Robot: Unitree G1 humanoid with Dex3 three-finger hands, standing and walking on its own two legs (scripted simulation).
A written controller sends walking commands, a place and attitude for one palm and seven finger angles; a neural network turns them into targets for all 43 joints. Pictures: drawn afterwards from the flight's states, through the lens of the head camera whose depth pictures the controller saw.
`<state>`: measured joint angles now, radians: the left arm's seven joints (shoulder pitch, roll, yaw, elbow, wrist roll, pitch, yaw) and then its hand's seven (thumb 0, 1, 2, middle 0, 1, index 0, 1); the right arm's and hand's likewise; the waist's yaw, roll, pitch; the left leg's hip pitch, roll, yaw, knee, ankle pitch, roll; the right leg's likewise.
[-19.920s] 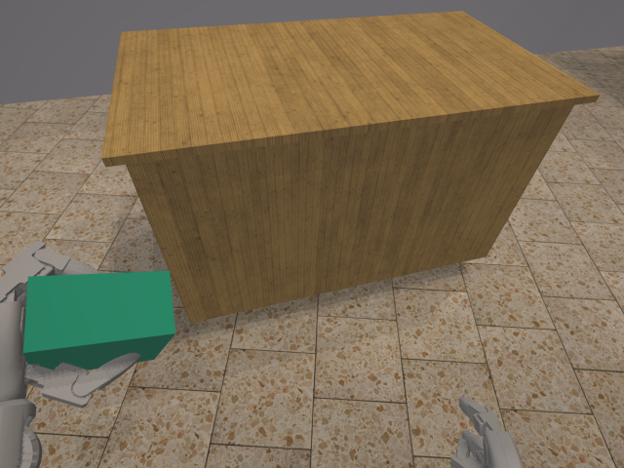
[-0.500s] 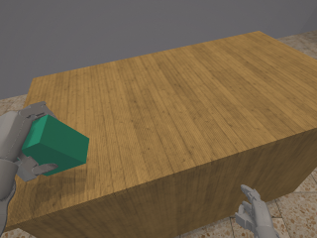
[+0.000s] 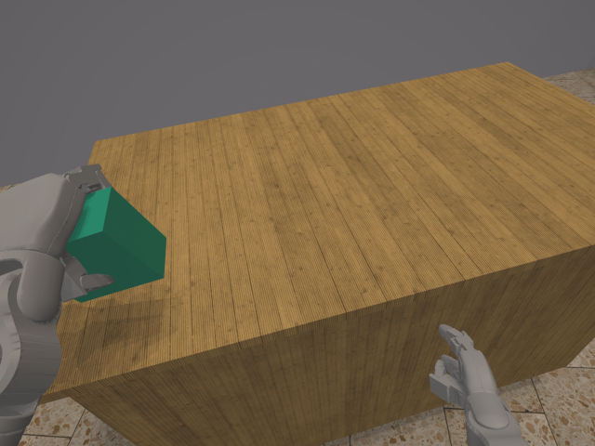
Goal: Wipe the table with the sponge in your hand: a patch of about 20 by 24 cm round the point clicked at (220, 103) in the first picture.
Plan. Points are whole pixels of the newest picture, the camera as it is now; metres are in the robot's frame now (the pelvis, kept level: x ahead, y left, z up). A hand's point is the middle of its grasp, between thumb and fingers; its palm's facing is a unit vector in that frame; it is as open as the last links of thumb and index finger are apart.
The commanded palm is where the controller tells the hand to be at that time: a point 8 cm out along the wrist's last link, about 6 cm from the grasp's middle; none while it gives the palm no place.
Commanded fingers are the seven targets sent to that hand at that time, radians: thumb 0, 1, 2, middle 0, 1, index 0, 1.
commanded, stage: turn the palm down, sponge in hand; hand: left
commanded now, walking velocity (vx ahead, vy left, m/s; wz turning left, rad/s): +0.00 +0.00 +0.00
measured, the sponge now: (105, 255) +0.25 +0.29 +0.17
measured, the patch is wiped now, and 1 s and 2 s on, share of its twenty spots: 0.00 0.00 0.00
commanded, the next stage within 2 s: move the sponge above the wiping area in 0.58 s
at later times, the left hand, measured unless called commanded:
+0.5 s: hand (98, 247) +0.24 +0.27 +0.20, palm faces +0.25 -0.09 -0.96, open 10.2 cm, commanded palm +0.19 +0.26 +0.27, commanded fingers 0.00 0.10 1.30 -1.20 -1.60 -1.20 -1.60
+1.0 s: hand (112, 249) +0.25 +0.27 +0.19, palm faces +0.24 -0.13 -0.96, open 10.2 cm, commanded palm +0.20 +0.26 +0.26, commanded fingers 0.00 0.10 1.30 -1.20 -1.60 -1.20 -1.60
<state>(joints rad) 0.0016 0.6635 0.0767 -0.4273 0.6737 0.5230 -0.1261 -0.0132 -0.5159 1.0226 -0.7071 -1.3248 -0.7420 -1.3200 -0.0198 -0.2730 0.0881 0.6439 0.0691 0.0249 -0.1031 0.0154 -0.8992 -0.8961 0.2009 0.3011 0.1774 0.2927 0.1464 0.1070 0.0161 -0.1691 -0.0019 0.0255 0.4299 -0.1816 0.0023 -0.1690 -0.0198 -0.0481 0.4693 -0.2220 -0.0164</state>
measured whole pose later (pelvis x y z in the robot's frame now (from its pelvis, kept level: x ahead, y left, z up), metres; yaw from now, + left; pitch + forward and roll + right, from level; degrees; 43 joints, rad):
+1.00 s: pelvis +0.00 -0.01 +0.00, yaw +0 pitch -5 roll +1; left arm 0.03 0.59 0.01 -0.40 0.76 0.48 -0.11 -0.01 -0.52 1.02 -0.71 -1.32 -0.74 -1.32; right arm -0.01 -0.27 0.07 0.65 0.06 0.00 -0.09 0.02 -0.90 -0.90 0.20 0.30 0.19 0.30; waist 0.15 0.11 0.01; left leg -0.15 0.01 0.03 0.43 -0.19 -0.01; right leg -0.16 -0.01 -0.04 0.47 -0.23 -0.03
